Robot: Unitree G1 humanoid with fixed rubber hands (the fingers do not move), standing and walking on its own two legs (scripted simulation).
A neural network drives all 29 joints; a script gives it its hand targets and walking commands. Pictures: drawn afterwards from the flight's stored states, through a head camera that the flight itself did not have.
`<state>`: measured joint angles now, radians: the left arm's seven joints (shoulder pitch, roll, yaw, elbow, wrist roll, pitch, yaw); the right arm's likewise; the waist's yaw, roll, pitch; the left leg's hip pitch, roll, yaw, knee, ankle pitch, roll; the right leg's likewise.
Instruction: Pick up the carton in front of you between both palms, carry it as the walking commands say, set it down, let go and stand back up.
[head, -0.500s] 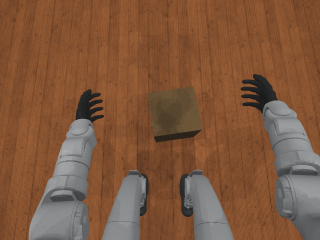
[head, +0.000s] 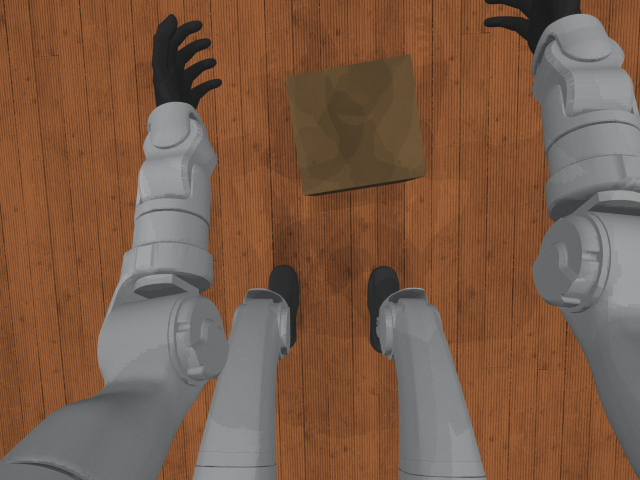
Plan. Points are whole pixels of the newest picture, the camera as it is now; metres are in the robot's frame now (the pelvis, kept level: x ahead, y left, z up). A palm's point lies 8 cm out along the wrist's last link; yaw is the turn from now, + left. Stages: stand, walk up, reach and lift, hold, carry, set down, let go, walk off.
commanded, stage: reach and lift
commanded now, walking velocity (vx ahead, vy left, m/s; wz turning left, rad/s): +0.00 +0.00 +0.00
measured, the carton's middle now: (353, 137) +0.50 -0.03 -0.51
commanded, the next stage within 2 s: none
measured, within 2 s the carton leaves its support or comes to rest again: leaves its support in 1.54 s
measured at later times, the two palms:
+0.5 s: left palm (239, 143) +0.48 +0.16 -0.37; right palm (465, 111) +0.51 -0.21 -0.37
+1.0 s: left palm (250, 141) +0.49 +0.16 -0.43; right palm (442, 119) +0.51 -0.19 -0.44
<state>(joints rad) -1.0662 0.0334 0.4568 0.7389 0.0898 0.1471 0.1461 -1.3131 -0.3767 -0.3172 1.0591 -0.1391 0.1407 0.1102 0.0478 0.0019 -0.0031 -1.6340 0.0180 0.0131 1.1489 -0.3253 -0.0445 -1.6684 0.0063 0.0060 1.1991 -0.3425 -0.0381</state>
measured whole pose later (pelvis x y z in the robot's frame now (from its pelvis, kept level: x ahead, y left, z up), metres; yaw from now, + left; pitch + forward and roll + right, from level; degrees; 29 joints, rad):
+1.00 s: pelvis -0.04 +0.02 -0.26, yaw +2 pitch +37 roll +4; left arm -1.42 0.20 0.15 1.10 -0.28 0.04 0.22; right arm -1.54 -0.51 0.07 1.24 0.21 0.05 0.00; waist 0.01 0.07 0.37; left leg -2.24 -0.07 0.01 2.14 -0.55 -0.07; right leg -2.27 -0.02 0.05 2.20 -0.57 -0.02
